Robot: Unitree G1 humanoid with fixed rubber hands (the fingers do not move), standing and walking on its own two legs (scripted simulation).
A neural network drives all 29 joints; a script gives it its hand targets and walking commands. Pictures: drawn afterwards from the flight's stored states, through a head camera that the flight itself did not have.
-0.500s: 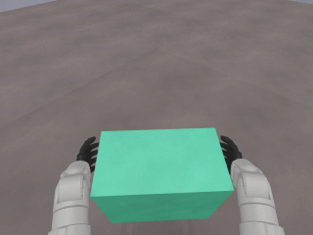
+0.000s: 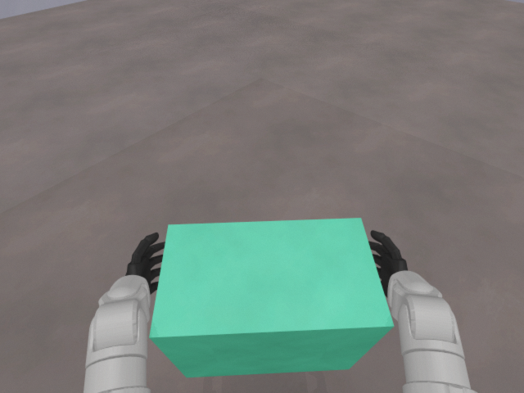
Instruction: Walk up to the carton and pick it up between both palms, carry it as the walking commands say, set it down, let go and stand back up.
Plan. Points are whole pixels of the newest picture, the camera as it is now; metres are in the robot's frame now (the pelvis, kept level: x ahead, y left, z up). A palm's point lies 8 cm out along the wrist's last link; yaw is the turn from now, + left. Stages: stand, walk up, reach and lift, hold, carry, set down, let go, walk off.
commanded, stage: reach and lift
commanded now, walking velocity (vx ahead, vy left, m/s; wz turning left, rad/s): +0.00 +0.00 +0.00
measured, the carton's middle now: (267, 303) +0.26 +0.00 -0.03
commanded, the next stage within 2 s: hold in 0.06 s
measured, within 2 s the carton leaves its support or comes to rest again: neither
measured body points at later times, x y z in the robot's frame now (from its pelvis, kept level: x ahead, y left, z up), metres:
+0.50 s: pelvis +0.00 +0.00 +0.00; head -0.03 +0.01 +0.45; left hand +0.28 +0.20 +0.03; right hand +0.28 -0.19 +0.03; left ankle +0.01 +0.12 -0.75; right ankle -0.02 -0.12 -0.75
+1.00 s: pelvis +0.03 +0.04 -0.02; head -0.01 +0.04 +0.43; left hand +0.31 +0.25 +0.06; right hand +0.33 -0.14 +0.06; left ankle +0.04 +0.13 -0.75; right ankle -0.02 -0.12 -0.75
